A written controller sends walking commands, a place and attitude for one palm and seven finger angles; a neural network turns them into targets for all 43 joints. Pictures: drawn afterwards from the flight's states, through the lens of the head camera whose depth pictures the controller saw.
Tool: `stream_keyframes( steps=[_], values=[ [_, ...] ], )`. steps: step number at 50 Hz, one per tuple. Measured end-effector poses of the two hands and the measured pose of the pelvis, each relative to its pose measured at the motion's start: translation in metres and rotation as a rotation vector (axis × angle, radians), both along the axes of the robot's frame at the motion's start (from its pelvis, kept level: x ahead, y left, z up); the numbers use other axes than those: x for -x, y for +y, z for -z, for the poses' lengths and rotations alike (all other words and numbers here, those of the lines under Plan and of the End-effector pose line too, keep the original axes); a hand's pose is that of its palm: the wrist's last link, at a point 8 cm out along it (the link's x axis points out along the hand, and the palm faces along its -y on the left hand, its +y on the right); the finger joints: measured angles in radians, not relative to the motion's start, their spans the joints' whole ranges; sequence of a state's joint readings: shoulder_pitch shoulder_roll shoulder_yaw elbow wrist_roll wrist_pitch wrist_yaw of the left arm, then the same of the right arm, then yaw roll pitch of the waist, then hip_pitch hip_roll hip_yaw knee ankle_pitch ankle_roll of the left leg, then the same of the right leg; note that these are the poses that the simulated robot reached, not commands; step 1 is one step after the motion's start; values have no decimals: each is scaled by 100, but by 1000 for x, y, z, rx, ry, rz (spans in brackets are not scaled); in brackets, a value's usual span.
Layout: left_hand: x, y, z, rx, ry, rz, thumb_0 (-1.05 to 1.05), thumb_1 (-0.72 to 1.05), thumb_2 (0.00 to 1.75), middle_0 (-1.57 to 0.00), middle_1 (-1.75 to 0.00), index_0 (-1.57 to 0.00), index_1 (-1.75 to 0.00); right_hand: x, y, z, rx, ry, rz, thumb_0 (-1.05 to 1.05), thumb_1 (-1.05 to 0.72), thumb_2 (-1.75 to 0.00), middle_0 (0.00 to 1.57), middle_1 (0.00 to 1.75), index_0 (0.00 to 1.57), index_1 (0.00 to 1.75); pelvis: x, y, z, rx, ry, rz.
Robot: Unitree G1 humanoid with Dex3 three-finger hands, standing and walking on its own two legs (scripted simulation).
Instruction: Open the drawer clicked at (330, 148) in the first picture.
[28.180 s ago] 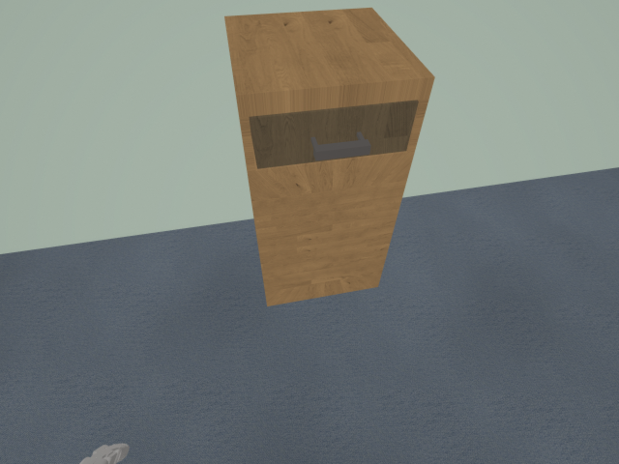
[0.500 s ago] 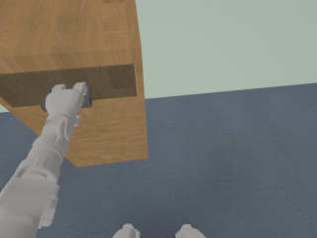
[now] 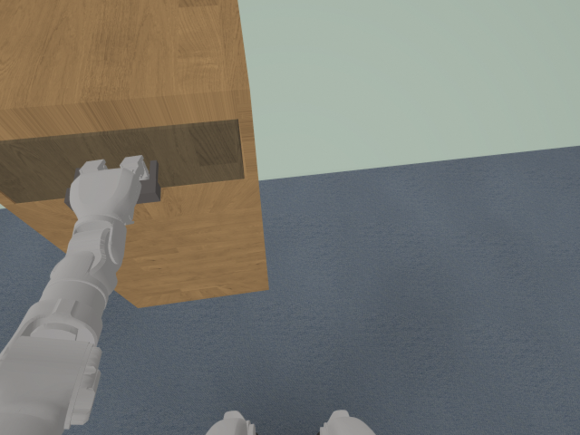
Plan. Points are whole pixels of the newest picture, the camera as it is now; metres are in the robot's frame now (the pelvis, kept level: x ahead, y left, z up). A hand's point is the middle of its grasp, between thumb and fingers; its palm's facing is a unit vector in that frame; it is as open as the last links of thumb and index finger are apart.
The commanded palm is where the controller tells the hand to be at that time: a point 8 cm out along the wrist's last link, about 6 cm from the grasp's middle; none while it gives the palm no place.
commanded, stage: pull the drawer open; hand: left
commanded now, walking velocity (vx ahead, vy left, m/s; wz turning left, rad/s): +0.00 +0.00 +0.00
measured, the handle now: (116, 182) +0.49 +0.25 +0.00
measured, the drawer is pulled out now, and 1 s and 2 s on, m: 0.00 0.10 0.30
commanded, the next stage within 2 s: none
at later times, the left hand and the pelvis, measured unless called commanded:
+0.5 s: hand (121, 232) +0.41 +0.24 -0.02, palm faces -0.07 -0.02 -1.00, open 5.6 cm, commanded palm +0.40 +0.24 +0.04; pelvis +0.00 +0.00 +0.00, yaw +1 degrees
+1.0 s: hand (118, 276) +0.34 +0.23 -0.02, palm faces -0.03 -0.07 -1.00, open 5.7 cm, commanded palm +0.30 +0.24 +0.04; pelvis +0.02 +0.00 +0.01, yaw -1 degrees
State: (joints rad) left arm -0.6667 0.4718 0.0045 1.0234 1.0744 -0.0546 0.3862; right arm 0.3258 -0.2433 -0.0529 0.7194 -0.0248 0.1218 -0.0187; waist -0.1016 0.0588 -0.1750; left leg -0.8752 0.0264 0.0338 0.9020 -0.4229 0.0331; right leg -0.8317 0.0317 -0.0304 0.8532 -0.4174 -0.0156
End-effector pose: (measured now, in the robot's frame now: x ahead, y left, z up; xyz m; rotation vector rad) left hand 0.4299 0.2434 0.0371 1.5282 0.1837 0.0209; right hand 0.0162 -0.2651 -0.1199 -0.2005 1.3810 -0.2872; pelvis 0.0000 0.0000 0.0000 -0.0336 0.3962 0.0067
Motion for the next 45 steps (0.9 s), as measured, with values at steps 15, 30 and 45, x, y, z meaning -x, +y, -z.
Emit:
stream_keyframes(
  steps=[15, 30, 45],
  values=[
    [36, -3, 2, 4, -72, 39, 1, 68, 82, -39, -135, -42, -135, -44, 10, -1, -29, -64, -43, 0, -91, -90, 20, 30, 20, 29, -14, 8, -6, -1, -36, -3],
    [33, -3, 1, -10, -23, 9, -1, 68, 83, -38, -135, -42, -135, -55, 10, 2, -28, -124, -71, 0, -91, -90, 20, 30, 20, 30, -1, 2, -3, -7, -42, -13],
    [79, -7, 1, 23, -65, 17, 1, 68, 80, -36, -135, -42, -135, -41, 3, -8, -36, -113, 3, 0, -91, -90, 20, 30, 20, 29, -12, 3, -12, -9, -74, 24]
  ],
)
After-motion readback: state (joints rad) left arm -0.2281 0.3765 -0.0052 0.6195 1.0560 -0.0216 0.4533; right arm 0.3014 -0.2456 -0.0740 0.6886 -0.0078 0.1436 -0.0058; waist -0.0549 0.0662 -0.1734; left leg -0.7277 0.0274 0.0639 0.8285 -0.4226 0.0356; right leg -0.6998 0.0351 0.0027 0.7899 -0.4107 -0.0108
